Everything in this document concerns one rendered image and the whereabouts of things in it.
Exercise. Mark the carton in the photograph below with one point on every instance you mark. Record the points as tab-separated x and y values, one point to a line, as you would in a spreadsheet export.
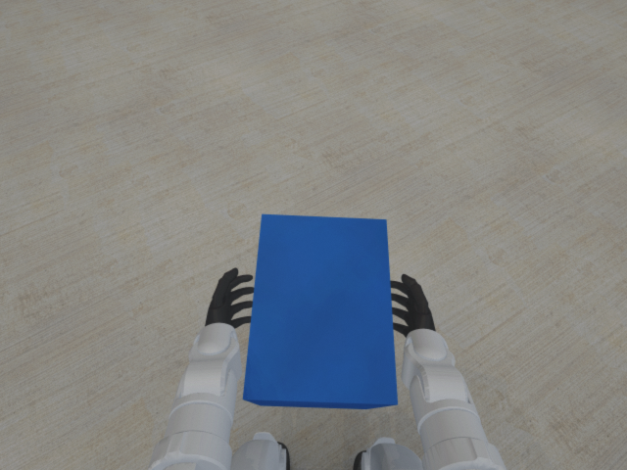
321	332

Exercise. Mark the robot right forearm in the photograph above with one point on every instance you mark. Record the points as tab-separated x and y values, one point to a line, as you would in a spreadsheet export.
445	415

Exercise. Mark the right robot thigh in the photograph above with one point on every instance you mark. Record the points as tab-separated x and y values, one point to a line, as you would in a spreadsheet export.
390	457

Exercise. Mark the robot left forearm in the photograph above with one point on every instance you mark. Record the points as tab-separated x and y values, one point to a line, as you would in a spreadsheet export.
201	417

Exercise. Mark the robot left shin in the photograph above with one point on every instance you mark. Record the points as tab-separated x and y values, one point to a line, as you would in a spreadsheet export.
264	436

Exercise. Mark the left robot hand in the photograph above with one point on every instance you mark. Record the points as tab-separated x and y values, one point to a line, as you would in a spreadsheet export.
220	309

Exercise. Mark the right robot hand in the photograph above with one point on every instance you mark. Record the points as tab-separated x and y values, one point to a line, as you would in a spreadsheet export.
418	315

